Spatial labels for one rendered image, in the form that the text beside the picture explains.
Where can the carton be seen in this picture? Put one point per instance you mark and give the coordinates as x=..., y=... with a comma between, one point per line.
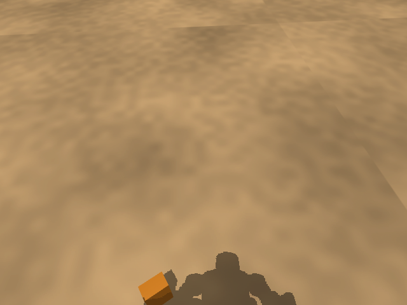
x=156, y=291

